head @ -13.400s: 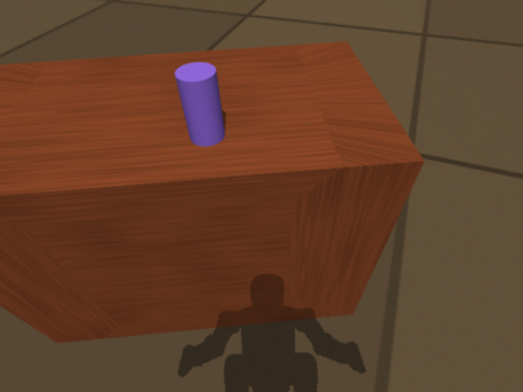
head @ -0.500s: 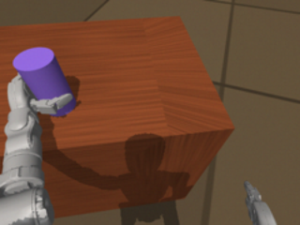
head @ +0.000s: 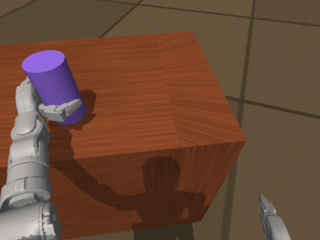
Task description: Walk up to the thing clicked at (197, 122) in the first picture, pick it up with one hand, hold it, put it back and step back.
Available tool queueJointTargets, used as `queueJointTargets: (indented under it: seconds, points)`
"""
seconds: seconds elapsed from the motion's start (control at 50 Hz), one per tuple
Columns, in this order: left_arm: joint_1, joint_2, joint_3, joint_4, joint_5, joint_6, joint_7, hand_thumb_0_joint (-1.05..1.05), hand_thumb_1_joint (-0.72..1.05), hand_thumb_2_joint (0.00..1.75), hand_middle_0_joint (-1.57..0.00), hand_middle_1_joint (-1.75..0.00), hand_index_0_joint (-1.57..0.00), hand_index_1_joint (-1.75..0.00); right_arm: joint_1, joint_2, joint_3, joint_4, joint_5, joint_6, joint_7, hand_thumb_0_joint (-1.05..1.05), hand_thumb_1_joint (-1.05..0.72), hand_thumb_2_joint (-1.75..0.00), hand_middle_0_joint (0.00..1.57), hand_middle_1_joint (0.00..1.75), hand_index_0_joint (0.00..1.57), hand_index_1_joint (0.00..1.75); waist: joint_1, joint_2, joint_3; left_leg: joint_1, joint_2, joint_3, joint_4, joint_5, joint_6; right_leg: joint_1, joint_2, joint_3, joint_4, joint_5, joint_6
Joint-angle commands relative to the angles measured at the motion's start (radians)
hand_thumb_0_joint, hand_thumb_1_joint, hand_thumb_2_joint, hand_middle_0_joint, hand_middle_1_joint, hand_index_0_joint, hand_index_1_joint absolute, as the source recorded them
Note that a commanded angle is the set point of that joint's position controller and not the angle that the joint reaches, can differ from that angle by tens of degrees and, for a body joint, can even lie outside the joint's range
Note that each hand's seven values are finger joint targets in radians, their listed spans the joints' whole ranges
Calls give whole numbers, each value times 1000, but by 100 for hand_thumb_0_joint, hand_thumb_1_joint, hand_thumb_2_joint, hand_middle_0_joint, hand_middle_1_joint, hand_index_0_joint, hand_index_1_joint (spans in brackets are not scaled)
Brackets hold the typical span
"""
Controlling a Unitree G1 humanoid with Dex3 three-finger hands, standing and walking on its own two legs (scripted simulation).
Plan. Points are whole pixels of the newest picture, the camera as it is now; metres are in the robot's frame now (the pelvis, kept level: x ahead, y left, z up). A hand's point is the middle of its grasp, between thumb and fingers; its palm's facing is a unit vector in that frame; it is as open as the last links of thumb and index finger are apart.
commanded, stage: settle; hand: left
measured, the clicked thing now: (58, 90) +0.45 +0.23 +0.17
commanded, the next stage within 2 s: lift in 0.34 s
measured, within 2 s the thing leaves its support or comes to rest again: neither
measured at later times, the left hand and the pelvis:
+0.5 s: hand (56, 92) +0.43 +0.22 +0.18, palm faces +0.25 -0.97 -0.02, open 11.1 cm; pelvis -0.02 +0.00 +0.01, yaw +0 degrees
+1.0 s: hand (49, 74) +0.41 +0.20 +0.25, palm faces +0.24 -0.97 -0.02, open 11.1 cm; pelvis +0.00 +0.00 +0.02, yaw +1 degrees
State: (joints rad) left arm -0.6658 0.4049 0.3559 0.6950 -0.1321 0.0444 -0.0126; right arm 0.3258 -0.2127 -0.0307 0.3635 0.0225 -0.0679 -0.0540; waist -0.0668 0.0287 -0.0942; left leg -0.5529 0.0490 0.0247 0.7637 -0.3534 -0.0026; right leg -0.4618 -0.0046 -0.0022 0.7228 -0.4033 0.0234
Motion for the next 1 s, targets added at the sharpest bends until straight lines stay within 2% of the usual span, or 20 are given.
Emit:
queueJointTargets:
  seconds: [0.0,0.02,0.08,0.14,0.2,0.22,0.24,0.3,0.34,0.38,0.42,0.48,0.58,0.64,0.66,0.76,0.86,0.88,0.9,0.98]
  points:
    - [-552,294,50,-259,-25,-81,-3,0,-2,125,-121,-135,-123,-137,-53,-130,-60,-158,10,-70,-8,0,54,-6,5,5,5,5,8,44,-352,291,-17,-4,-88,318,17,54,19,-28,-99,337,-16]
    - [-573,290,39,-274,-23,-78,-5,0,-1,125,-122,-135,-123,-137,-36,-112,-41,-133,10,-71,-4,0,54,-6,5,5,5,5,13,78,-329,288,-17,-4,-103,275,12,35,19,-29,-107,293,-22]
    - [-587,297,39,-266,-28,-70,-12,0,-1,123,-121,-133,-123,-135,-40,-144,-75,-116,11,-77,-10,0,54,-5,5,5,5,5,4,64,-352,309,-14,-6,-109,273,12,23,20,-30,-114,291,-23]
    - [-612,299,39,-289,-32,-66,-13,0,2,124,-120,-133,-122,-134,-54,-128,-47,-139,13,-92,-13,0,55,-5,5,5,5,5,10,40,-384,317,-20,-3,-107,296,16,68,14,-28,-116,326,-17]
    - [-654,329,50,-317,-31,-71,-5,0,4,124,-119,-133,-121,-133,-84,-163,-74,-150,11,-101,-20,0,55,-5,5,5,5,5,9,55,-399,340,-18,-6,-118,276,12,63,15,-28,-127,301,-19]
    - [-675,301,25,-335,-29,-71,-3,0,2,123,-119,-132,-121,-134,-83,-128,-45,-136,12,-106,-20,0,55,-5,5,5,5,5,12,60,-395,340,-19,-8,-121,267,11,69,14,-30,-127,295,-20]
    - [-678,337,48,-332,-29,-74,0,0,2,124,-119,-133,-121,-134,-57,-137,-58,-103,11,-103,-24,0,55,-5,5,5,5,5,10,74,-383,332,-22,-3,-120,264,13,63,10,-24,-131,299,-19]
    - [-679,317,35,-344,-33,-68,-3,0,1,123,-117,-131,-119,-132,-69,-118,-39,-84,13,-110,-26,0,55,-5,5,5,5,5,11,86,-393,357,-22,-4,-119,298,13,62,10,-27,-132,325,-19]
    - [-669,333,46,-325,-31,-60,2,0,2,123,-116,-131,-118,-132,-80,-163,-70,-112,10,-121,-31,0,55,-5,5,5,5,5,-1,52,-387,366,-19,-9,-130,281,13,70,14,-30,-143,314,-17]
    - [-675,316,33,-323,-33,-58,-2,0,1,123,-117,-131,-119,-132,-78,-117,-35,-68,14,-124,-26,0,55,-5,5,5,5,5,9,86,-376,360,-22,-6,-137,276,12,69,10,-27,-146,308,-20]
    - [-679,326,36,-291,-32,-48,-1,0,3,123,-115,-130,-117,-131,-85,-160,-73,-70,13,-128,-32,0,55,-5,5,5,5,5,-7,64,-369,368,-19,-7,-144,268,13,57,13,-29,-155,301,-20]
    - [-668,305,30,-288,-32,-36,-2,0,7,123,-121,-134,-124,-134,-84,-124,-40,-82,15,-137,-26,0,55,-5,5,5,5,5,14,70,-391,387,-15,-11,-147,325,11,90,16,-36,-154,340,-21]
    - [-670,295,28,-332,-36,-25,11,0,7,126,-124,-138,-128,-138,-111,-146,-70,-84,16,-153,-26,0,55,-5,5,5,5,5,25,69,-364,377,-22,-4,-166,307,10,111,11,-34,-175,329,-20]
    - [-656,288,25,-385,-36,-9,15,0,4,125,-125,-138,-128,-138,-71,-128,-54,-68,16,-159,-25,0,54,-5,5,5,5,5,29,60,-395,397,-27,3,-162,356,15,156,7,-31,-179,384,-15]
    - [-650,310,43,-402,-35,-1,21,0,5,126,-125,-138,-128,-138,-92,-162,-86,-84,15,-163,-29,0,54,-5,5,5,5,5,26,56,-411,414,-25,0,-165,370,15,157,9,-33,-181,394,-14]
    - [-630,248,7,-533,-40,45,25,0,6,125,-123,-136,-126,-137,-101,-125,-64,-38,16,-180,-26,0,54,-5,5,5,5,5,37,82,-393,462,-19,-5,-181,406,10,158,14,-48,-193,403,-20]
    - [-593,252,34,-635,-47,130,33,0,5,126,-121,-136,-124,-137,-115,-126,-71,-20,16,-196,-27,0,54,-5,5,5,5,5,55,78,-365,474,-23,-5,-198,428,10,188,13,-54,-212,416,-20]
    - [-581,244,34,-633,-50,151,34,0,5,126,-123,-137,-126,-138,-105,-168,-117,-19,14,-198,-31,0,54,-5,5,5,5,5,37,57,-376,496,-17,-9,-202,437,11,195,17,-58,-212,422,-18]
    - [-588,249,36,-670,-50,172,37,0,5,126,-121,-136,-124,-136,-117,-142,-93,-1,16,-198,-29,0,55,-5,5,5,5,5,60,80,-353,475,-25,-3,-205,436,10,204,12,-54,-218,427,-20]
    - [-567,191,20,-700,-65,265,26,0,4,126,-123,-138,-126,-138,-115,-125,-86,10,18,-202,-25,0,54,-5,5,5,5,5,44,24,-324,488,-29,-1,-213,438,20,208,9,-55,-228,439,-12]
